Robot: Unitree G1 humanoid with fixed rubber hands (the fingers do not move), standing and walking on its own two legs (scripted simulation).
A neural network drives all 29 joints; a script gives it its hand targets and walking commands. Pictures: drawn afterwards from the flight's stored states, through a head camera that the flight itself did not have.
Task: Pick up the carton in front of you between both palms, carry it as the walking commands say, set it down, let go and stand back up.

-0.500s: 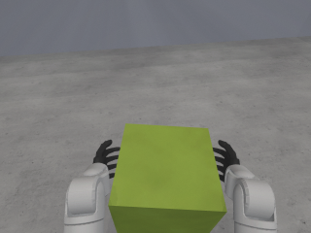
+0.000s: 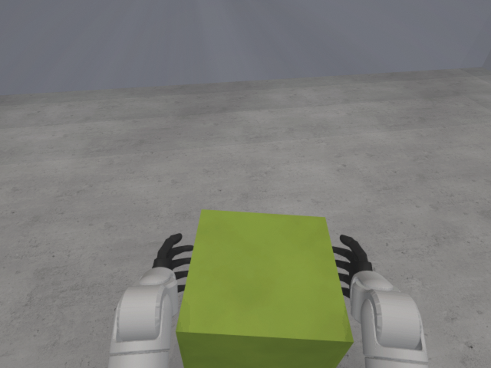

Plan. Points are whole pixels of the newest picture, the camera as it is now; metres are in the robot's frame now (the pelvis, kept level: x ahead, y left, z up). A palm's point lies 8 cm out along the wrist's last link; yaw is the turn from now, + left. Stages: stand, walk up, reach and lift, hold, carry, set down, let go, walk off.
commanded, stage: carry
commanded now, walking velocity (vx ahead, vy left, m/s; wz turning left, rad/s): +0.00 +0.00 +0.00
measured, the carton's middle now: (257, 306) +0.26 +0.01 -0.01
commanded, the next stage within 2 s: hold in 0.92 s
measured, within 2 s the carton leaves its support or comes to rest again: neither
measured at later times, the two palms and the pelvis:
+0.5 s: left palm (171, 283) +0.27 +0.15 +0.03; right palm (354, 285) +0.28 -0.15 +0.04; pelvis -0.02 +0.00 +0.00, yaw +0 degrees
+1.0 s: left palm (176, 285) +0.27 +0.14 +0.04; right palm (362, 288) +0.27 -0.16 +0.04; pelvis -0.02 -0.01 +0.00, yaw -2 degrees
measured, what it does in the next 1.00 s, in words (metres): stands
